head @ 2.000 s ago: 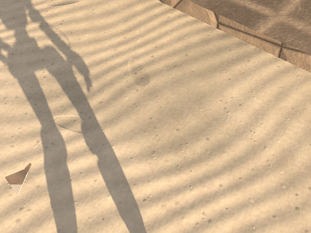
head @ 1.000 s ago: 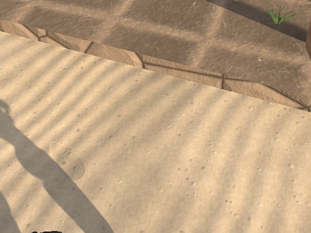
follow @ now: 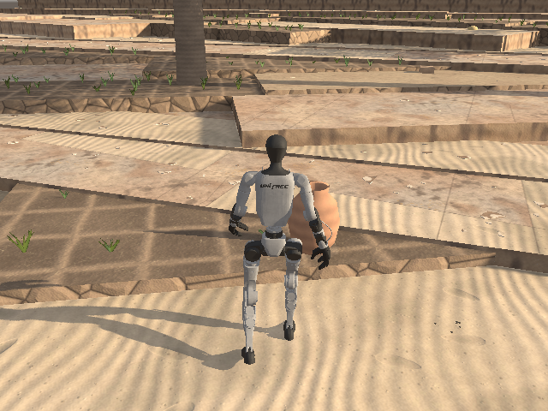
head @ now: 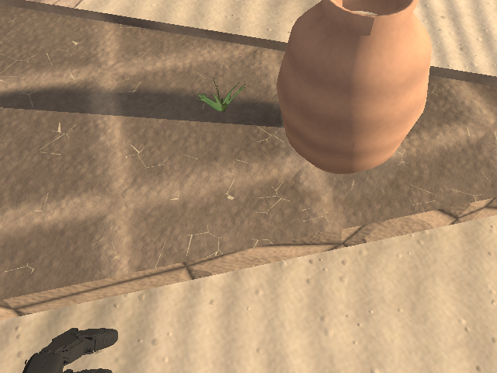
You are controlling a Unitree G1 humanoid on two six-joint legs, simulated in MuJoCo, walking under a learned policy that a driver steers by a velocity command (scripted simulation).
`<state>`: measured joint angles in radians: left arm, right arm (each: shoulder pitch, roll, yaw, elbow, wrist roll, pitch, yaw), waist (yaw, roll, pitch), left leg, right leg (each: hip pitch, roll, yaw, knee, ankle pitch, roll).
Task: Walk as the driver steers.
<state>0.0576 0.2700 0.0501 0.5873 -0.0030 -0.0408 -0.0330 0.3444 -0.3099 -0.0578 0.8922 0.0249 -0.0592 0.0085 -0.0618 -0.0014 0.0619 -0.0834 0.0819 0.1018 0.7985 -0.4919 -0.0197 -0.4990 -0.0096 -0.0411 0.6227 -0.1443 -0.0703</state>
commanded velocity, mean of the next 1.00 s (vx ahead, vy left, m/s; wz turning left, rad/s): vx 0.50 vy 0.00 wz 0.45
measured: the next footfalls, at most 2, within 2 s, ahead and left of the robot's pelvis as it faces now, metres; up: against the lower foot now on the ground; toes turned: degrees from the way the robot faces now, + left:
left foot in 0.50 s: +0.41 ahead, +0.17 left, +0.00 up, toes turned +16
right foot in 0.96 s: +0.62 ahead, +0.01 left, +0.00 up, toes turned +33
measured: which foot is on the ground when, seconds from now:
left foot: up 0.00-0.48, down 0.50-0.96, up 0.98-1.00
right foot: down 0.00-0.48, up 0.50-0.94, down 0.96-1.00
